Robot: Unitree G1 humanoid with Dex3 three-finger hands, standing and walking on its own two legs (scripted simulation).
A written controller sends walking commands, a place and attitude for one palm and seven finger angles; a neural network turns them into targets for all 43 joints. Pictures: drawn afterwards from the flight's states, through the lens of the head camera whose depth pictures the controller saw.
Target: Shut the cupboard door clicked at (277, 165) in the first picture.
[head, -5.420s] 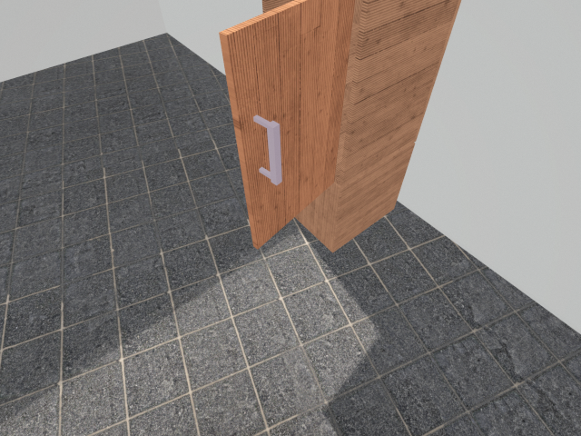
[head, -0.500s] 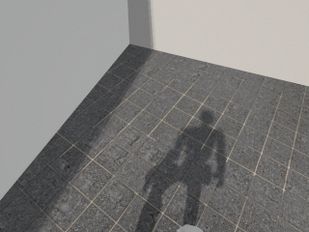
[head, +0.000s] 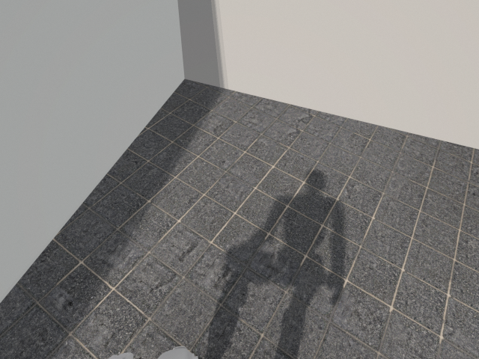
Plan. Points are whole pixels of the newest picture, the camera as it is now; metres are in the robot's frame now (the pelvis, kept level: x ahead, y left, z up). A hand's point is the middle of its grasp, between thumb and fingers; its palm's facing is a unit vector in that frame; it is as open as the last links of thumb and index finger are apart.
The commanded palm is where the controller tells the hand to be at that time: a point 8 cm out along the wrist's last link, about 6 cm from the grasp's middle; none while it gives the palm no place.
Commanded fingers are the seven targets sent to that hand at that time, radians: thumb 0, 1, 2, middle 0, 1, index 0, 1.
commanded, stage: walk to a spot facing it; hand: left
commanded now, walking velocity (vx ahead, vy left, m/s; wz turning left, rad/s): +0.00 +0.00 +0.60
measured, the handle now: out of the picture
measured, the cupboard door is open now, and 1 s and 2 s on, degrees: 100 100 100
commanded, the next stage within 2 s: none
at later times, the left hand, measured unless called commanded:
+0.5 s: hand out of the picture +0.08 +0.17 -0.15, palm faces +0.28 -0.91 -0.30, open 7.4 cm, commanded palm none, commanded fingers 0.00 0.90 0.90 -0.20 -0.30 -0.20 -0.30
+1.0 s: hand out of the picture +0.02 +0.14 -0.17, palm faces +0.58 -0.76 -0.28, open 7.4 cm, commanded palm none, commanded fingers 0.00 0.90 0.90 -0.20 -0.30 -0.20 -0.30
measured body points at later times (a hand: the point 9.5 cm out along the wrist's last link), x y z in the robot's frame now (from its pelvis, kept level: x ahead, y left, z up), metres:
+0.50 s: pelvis +0.05 -0.06 +0.00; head +0.10 -0.07 +0.44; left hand +0.07 +0.21 -0.13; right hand +0.20 -0.30 -0.16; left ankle +0.06 +0.09 -0.69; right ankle +0.08 -0.18 -0.74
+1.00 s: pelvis +0.07 -0.09 -0.01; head +0.12 -0.05 +0.44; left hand -0.01 +0.18 -0.14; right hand +0.31 -0.23 -0.14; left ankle +0.01 +0.04 -0.74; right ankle +0.14 -0.21 -0.70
